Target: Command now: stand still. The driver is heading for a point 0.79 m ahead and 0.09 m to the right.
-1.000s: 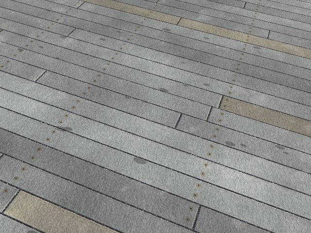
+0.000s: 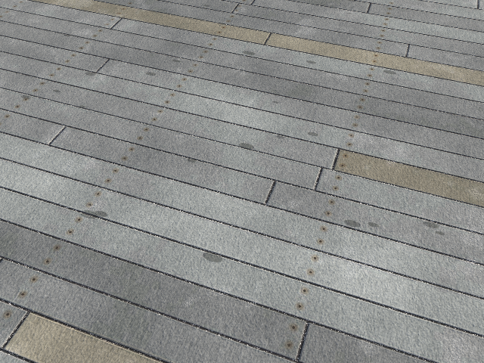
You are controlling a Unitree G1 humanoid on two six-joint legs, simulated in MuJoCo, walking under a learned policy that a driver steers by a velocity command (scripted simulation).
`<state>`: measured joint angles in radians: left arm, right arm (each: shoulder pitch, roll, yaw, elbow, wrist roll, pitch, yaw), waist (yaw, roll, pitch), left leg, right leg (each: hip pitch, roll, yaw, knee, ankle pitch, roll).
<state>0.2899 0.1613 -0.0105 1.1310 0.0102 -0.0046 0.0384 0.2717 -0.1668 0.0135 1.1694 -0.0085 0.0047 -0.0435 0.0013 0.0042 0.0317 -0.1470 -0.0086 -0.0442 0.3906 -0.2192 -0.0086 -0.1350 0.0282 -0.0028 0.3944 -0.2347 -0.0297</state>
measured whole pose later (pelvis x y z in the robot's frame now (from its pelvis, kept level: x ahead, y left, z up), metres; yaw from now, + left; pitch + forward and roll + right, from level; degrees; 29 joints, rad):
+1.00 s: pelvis +0.34 +0.02 -0.01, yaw +1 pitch -1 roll -1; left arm 0.20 0.21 0.06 1.01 0.02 -0.07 -0.01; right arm 0.36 -0.17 -0.03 1.05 -0.02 -0.08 0.00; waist -0.01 0.02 0.06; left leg -0.33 0.01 0.00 1.23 -0.31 0.10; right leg -0.29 0.09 -0.14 0.48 -0.19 -0.13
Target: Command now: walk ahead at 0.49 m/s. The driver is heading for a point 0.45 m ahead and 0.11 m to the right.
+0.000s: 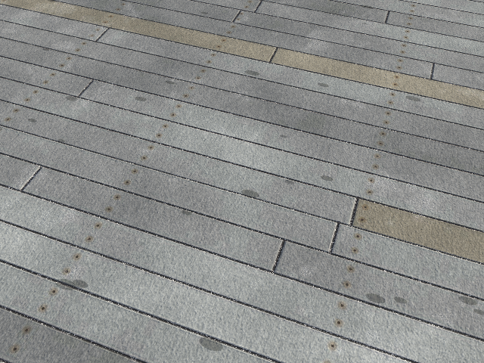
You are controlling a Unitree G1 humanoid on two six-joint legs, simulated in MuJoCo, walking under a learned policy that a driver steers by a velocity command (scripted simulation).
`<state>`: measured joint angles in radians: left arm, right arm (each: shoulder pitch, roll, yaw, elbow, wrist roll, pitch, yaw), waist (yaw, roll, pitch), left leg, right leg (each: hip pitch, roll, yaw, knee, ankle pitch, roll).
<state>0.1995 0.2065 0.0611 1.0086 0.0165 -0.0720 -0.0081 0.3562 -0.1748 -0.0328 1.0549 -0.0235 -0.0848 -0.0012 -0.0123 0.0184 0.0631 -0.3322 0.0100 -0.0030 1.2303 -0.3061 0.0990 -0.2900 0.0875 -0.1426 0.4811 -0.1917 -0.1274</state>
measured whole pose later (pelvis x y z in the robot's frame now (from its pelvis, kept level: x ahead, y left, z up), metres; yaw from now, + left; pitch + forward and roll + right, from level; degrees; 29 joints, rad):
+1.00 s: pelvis +0.41 +0.00 +0.01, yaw -8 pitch -1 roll +0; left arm 0.21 0.13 0.01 1.03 0.01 -0.03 0.03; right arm 0.33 -0.14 -0.01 1.08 -0.02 -0.02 -0.03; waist -0.03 0.02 0.03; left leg -0.11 0.00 0.12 0.43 -0.31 0.02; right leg -0.26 0.02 -0.06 0.46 -0.18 -0.05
